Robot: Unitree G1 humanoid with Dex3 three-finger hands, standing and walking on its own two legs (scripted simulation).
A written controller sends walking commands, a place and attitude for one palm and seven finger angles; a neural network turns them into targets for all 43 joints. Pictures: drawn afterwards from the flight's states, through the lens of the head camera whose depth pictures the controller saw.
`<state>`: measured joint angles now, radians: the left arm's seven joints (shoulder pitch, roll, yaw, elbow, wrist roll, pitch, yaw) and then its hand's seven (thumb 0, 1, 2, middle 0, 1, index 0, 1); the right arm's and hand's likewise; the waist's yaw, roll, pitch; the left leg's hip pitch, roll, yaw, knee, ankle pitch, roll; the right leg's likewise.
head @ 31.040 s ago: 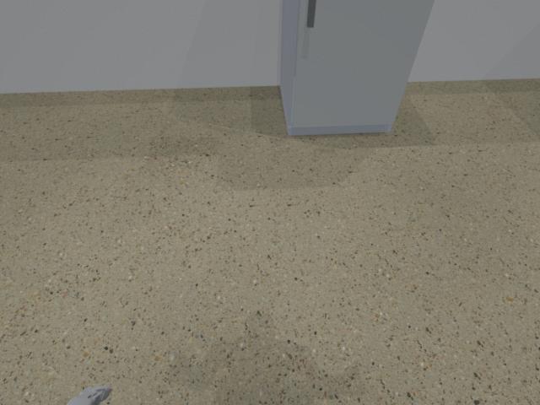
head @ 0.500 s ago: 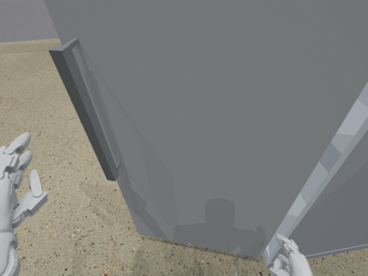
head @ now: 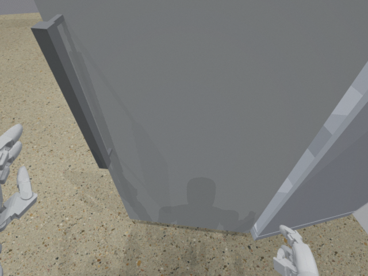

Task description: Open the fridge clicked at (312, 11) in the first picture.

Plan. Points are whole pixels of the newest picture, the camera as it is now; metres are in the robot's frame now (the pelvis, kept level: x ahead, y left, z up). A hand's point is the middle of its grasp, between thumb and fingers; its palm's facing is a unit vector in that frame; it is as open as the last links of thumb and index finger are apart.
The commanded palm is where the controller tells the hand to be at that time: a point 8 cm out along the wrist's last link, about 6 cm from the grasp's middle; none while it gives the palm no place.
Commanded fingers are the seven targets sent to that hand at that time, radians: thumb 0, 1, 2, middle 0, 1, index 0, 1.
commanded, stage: step back with the hand held close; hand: left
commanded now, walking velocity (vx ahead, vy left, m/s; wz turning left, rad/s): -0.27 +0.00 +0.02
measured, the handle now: (87, 109) +0.45 +0.28 +0.11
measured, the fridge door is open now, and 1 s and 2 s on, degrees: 70 70 70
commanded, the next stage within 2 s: stop stepping back and stand still in 1.28 s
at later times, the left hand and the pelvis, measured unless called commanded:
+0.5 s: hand out of the picture +0.13 +0.29 +0.16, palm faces +0.49 -0.77 -0.40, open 7.4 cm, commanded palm +0.07 +0.32 +0.17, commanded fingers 0.00 0.90 0.90 -0.20 -0.30 -0.20 -0.30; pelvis -0.06 +0.02 -0.02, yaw +2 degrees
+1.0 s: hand out of the picture +0.08 +0.26 +0.16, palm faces +0.34 -0.83 -0.44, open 7.4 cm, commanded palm +0.01 +0.31 +0.17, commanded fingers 0.00 0.90 0.90 -0.20 -0.30 -0.20 -0.30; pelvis -0.12 +0.01 -0.01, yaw +1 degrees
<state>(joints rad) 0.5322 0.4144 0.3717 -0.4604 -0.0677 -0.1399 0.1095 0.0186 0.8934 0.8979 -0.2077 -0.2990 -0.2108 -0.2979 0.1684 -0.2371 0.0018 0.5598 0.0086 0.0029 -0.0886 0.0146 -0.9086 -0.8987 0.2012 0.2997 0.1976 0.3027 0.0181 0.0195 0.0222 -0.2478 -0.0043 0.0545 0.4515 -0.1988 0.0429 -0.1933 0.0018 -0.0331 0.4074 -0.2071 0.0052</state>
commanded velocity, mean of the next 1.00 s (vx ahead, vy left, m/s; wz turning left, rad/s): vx -0.34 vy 0.00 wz -0.01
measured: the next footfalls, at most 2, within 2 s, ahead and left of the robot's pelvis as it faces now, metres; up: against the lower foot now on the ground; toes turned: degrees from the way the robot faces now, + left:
right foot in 0.70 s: -0.10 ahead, -0.11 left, +0.00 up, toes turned +5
left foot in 1.10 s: -0.04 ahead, +0.10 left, +0.00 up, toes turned +0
